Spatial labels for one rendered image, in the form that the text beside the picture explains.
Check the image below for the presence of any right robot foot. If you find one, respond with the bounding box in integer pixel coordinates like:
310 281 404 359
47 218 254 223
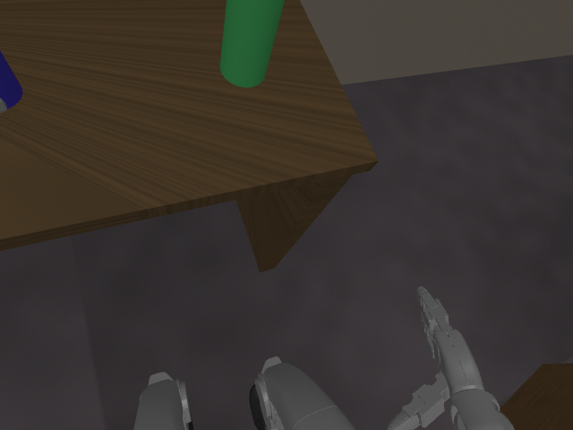
249 384 267 430

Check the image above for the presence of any desk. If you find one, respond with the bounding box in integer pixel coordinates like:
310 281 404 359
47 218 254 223
0 0 378 272

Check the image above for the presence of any right robot arm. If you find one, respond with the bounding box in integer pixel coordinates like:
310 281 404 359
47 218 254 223
449 389 515 430

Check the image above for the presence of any right robot hand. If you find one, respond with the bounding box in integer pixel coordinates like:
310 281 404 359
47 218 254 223
387 285 484 430

